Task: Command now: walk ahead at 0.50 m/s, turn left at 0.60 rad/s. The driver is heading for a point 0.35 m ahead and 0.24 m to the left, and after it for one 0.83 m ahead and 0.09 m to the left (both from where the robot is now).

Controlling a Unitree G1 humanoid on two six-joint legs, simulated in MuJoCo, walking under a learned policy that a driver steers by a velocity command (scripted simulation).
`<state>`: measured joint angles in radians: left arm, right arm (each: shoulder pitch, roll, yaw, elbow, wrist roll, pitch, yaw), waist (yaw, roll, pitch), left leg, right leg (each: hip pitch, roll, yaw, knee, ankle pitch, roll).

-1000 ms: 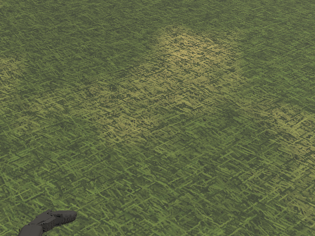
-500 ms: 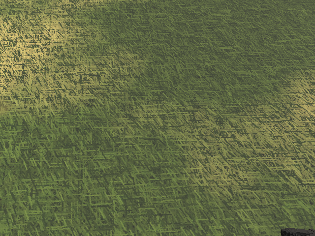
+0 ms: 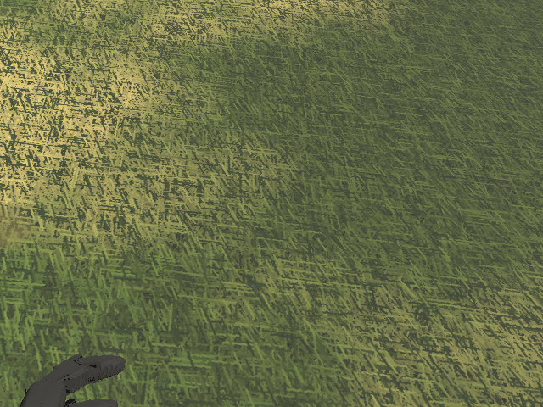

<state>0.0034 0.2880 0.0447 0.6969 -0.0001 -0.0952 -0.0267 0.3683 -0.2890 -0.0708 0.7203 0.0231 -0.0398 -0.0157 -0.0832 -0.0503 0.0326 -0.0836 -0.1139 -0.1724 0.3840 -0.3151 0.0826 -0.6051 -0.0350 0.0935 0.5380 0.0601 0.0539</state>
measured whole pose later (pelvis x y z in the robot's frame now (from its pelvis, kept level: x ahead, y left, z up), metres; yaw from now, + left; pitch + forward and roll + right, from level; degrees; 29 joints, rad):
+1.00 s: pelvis +0.53 +0.14 +0.00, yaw +15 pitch +1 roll +2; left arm 0.16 0.29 0.05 0.80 -0.02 -0.05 -0.03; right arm 0.30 -0.26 -0.06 0.80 -0.02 -0.09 0.00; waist -0.05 -0.05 0.02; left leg 0.05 -0.07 0.16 0.20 -0.27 0.06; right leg -0.70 -0.10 0.05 0.72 0.10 0.01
